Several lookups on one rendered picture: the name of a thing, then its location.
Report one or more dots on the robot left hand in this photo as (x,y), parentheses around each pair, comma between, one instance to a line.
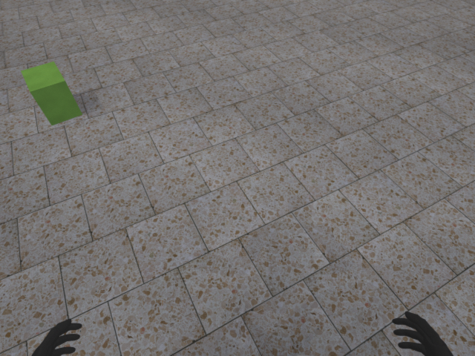
(53,339)

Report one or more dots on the carton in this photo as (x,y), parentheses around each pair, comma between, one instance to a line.
(51,92)

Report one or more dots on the robot right hand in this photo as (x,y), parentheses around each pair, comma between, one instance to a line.
(430,342)

